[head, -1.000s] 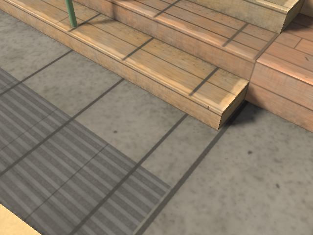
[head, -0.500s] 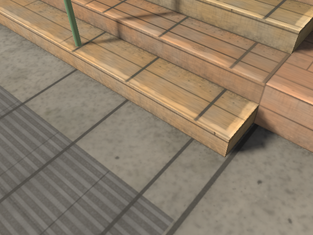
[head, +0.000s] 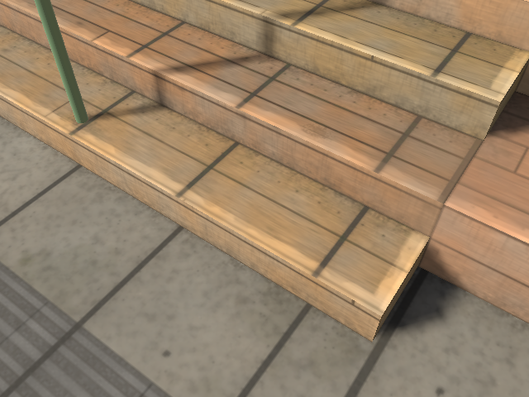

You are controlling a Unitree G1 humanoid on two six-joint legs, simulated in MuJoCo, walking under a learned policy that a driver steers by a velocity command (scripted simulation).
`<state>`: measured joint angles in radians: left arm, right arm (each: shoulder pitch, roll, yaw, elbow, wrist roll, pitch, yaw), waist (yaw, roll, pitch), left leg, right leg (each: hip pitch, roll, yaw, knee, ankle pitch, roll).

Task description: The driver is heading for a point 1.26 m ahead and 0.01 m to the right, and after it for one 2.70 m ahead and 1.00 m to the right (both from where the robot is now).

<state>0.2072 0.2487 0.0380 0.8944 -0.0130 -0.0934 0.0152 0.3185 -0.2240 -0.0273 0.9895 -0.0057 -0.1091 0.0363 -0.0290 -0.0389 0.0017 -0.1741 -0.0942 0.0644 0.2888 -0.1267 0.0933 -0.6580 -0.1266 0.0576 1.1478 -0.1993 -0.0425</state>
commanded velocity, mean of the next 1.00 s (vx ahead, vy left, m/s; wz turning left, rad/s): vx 0.42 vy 0.00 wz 0.00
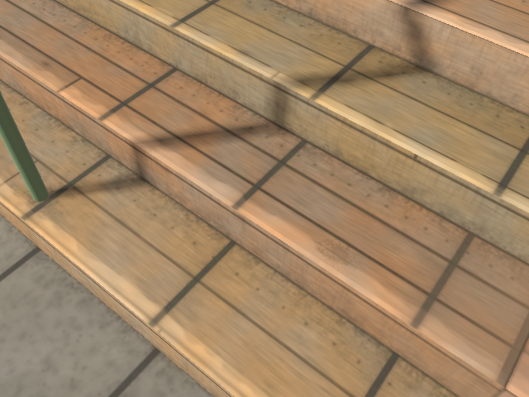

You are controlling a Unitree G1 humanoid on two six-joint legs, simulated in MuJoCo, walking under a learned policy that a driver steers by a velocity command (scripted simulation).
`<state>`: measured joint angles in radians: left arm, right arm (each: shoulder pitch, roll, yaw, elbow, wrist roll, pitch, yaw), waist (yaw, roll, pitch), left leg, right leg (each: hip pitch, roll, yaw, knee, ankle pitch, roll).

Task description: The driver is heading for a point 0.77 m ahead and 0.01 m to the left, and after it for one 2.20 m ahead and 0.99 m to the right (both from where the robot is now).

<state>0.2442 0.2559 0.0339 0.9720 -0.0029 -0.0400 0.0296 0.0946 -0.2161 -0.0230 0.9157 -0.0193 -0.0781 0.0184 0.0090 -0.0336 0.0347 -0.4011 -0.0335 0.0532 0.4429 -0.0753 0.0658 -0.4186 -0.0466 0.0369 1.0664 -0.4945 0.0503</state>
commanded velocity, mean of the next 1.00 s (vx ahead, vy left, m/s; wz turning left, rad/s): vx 0.05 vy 0.00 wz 0.00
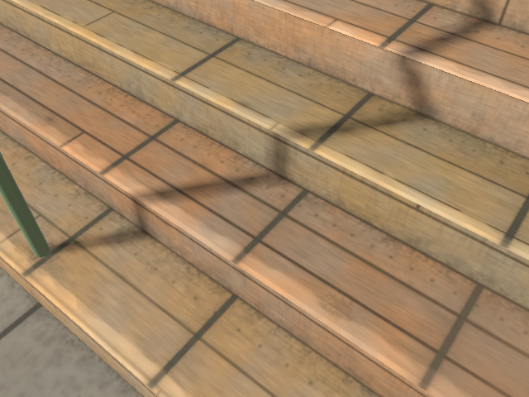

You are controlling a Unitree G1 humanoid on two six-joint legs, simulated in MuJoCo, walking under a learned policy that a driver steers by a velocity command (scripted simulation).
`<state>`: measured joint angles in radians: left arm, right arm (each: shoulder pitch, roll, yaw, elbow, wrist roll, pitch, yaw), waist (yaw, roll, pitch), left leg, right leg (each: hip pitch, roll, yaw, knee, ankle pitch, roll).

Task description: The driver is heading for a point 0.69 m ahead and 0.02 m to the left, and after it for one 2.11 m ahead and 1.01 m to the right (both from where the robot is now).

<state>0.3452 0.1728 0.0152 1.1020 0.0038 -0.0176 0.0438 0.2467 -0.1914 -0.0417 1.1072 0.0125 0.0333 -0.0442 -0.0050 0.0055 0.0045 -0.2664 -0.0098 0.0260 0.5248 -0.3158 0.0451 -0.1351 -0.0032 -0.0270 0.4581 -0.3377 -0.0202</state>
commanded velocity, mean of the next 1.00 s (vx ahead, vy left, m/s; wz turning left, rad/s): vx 0.43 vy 0.00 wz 0.00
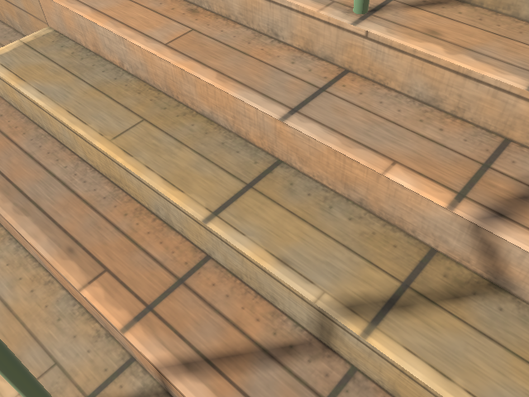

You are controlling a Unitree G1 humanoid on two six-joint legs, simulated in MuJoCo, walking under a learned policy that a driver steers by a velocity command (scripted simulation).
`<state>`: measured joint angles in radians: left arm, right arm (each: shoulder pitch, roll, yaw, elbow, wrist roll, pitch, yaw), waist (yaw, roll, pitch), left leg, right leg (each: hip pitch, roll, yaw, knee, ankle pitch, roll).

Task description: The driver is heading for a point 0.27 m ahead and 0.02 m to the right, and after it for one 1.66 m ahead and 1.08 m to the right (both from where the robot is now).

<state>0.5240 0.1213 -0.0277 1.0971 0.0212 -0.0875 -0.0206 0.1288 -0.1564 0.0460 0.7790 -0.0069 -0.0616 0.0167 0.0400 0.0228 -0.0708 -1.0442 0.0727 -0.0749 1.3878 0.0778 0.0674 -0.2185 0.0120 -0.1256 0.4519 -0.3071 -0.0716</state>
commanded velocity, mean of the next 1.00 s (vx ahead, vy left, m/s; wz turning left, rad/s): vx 0.15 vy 0.00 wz -0.42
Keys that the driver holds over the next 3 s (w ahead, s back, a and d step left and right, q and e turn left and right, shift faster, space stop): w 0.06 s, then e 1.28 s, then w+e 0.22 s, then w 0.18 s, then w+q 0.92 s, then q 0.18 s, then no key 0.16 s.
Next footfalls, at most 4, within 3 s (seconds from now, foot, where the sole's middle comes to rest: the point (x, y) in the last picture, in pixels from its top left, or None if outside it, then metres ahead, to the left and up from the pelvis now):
0.24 left None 0.28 0.17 -0.78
0.60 right None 0.36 -0.08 -0.64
1.22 left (262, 385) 0.50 0.08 -0.63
1.94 right None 0.45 -0.45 -0.49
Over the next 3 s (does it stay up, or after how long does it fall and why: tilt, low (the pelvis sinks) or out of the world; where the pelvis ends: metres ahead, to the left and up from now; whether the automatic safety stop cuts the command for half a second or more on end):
stays up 0.85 -0.57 0.44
